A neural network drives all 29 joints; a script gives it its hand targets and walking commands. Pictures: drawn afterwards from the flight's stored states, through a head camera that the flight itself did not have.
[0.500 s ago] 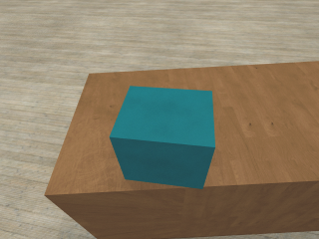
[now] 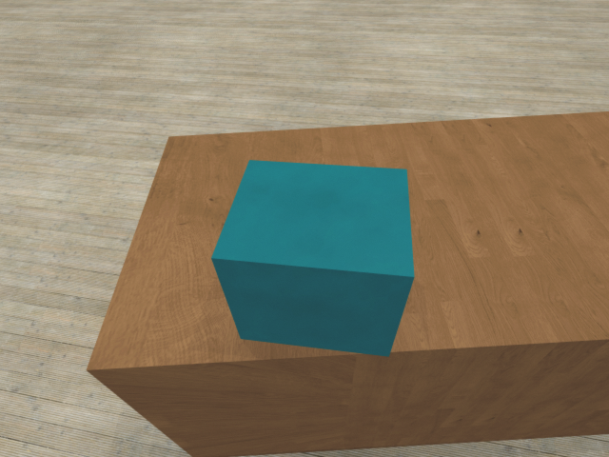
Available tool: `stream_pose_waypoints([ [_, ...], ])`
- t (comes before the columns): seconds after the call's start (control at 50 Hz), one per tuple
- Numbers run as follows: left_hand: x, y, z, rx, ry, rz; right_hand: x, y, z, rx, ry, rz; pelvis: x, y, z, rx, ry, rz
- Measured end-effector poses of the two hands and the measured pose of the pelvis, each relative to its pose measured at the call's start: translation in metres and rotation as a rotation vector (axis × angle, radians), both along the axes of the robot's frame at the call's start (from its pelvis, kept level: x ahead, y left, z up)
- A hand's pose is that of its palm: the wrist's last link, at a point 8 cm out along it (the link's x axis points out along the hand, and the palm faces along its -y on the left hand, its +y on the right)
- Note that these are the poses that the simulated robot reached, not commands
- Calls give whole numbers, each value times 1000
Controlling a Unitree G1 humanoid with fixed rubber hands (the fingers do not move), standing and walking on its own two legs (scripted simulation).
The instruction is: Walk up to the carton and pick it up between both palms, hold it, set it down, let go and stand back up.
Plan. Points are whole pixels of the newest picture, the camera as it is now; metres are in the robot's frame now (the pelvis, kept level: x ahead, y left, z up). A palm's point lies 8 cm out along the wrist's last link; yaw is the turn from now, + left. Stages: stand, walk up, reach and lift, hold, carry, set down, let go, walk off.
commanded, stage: stand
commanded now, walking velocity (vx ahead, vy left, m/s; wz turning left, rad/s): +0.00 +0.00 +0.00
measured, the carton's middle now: (319, 258) +0.40 -0.01 +0.01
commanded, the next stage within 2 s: none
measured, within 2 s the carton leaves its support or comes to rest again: neither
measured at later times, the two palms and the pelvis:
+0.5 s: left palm out of the picture -0.03 +0.19 -0.15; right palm out of the picture -0.04 -0.19 -0.15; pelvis +0.01 +0.00 +0.00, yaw +0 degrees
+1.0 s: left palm out of the picture -0.02 +0.20 -0.15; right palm out of the picture -0.02 -0.18 -0.15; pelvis +0.02 +0.01 +0.00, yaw +0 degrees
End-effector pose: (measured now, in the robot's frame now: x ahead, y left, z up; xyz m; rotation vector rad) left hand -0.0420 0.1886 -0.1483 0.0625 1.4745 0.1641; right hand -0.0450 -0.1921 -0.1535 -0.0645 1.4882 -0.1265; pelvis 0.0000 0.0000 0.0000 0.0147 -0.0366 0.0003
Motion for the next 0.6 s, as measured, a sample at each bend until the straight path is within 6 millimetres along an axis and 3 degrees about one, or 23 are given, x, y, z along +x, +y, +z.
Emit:
stream_pose_waypoints([
  [0.6, 13, 2, -2, -11, 1, -7, 12, 1, 2, -14, -12, -3, 8, 4, 0, -4, 6, -3],
])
